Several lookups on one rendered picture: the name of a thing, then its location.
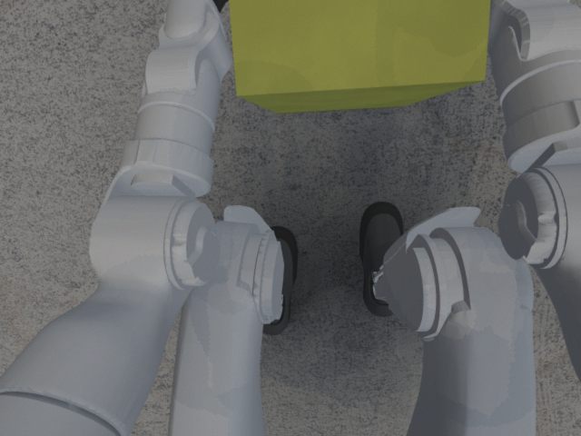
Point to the robot right shin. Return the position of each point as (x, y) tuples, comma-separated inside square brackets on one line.
[(386, 287)]

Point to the left robot upper arm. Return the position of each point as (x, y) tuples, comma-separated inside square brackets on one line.
[(89, 371)]

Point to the left robot thigh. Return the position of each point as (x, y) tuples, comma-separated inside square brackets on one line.
[(216, 388)]

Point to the right robot upper arm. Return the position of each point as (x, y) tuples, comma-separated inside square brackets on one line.
[(540, 225)]

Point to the carton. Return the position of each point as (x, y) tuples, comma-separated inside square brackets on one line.
[(301, 56)]

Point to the left robot forearm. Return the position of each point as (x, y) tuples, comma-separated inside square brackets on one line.
[(170, 151)]

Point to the right robot forearm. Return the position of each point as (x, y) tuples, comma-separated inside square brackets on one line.
[(535, 52)]

